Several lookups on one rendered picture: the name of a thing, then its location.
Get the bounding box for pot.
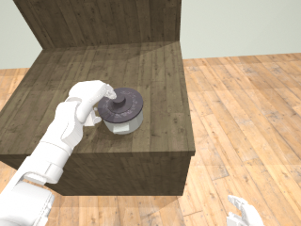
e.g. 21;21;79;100
103;109;144;135

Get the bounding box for left robot forearm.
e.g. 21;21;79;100
0;94;92;207

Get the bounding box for lid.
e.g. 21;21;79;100
97;88;144;124

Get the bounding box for knob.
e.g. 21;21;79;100
112;93;126;106

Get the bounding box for table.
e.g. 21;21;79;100
0;0;196;196

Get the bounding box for robot left hand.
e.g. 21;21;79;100
69;80;117;126

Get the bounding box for left robot upper arm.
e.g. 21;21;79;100
0;180;55;226

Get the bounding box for robot right hand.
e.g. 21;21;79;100
226;195;264;226

